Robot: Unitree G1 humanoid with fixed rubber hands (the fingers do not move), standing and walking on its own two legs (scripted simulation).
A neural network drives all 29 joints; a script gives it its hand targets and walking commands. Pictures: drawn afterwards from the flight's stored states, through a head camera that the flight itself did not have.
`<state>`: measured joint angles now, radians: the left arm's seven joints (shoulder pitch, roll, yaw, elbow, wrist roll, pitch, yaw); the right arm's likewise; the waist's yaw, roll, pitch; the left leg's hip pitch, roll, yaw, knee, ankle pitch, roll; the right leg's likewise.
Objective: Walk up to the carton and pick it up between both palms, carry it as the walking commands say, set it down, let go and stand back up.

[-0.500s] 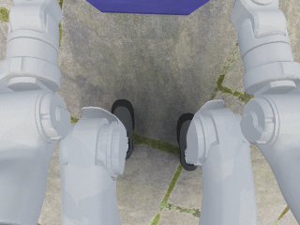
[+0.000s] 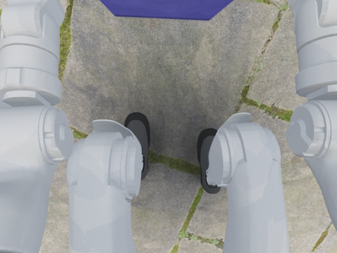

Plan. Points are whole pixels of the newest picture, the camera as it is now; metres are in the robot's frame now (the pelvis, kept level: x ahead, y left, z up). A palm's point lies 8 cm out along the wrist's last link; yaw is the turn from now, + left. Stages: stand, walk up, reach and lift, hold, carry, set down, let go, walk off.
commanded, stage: set down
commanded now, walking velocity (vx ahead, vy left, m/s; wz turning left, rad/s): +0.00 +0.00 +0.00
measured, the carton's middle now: out of the picture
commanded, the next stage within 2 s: let go in 1.10 s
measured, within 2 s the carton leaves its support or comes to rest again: neither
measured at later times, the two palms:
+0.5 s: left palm out of the picture +0.54 +0.25 -0.02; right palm out of the picture +0.59 -0.17 +0.00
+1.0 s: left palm out of the picture +0.55 +0.25 +0.13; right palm out of the picture +0.58 -0.18 +0.15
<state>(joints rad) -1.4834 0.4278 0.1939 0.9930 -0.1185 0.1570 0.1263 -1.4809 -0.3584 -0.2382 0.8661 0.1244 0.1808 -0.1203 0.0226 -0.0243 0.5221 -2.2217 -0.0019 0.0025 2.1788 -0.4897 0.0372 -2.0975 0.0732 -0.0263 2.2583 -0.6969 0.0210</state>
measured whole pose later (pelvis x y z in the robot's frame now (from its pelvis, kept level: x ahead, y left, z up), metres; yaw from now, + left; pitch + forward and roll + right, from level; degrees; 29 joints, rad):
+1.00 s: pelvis -0.01 -0.01 +0.22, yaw +1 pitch +28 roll +0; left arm -1.41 0.52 0.21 0.57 -0.13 0.54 0.06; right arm -1.44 -0.43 -0.24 0.50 0.14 0.57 -0.08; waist 0.02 -0.04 0.52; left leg -1.56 -0.01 0.00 1.39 -0.32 0.01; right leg -1.51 0.07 0.02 1.48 -0.46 0.00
